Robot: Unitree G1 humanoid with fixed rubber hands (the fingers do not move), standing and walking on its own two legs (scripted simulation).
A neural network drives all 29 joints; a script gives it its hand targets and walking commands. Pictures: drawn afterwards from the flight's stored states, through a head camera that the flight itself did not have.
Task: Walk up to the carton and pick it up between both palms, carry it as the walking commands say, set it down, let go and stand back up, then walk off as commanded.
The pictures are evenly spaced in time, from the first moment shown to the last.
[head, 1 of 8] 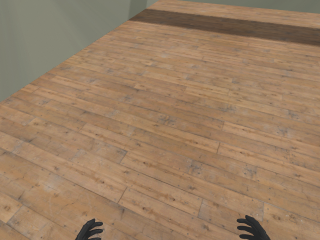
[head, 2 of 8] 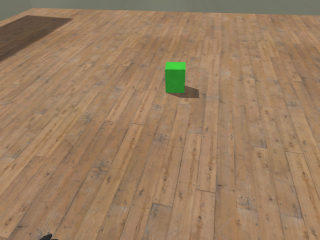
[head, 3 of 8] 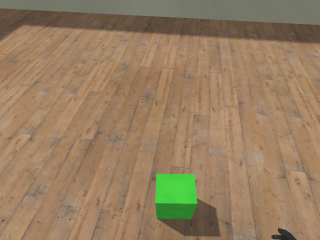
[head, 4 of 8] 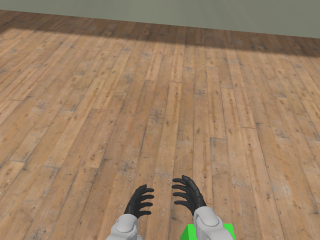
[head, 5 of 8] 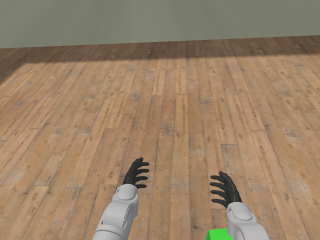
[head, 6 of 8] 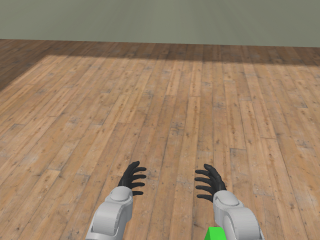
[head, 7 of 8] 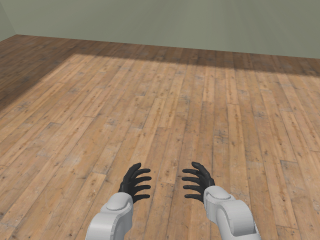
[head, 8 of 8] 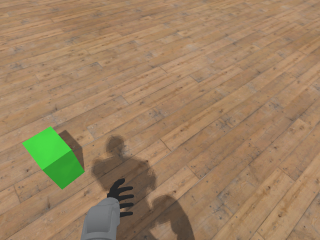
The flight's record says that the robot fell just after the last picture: yes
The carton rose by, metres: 0.00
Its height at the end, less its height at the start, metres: +0.00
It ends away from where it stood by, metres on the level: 0.00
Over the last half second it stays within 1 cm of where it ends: yes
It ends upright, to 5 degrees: yes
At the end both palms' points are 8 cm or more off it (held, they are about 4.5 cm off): yes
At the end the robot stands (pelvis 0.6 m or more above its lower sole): yes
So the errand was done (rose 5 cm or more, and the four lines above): no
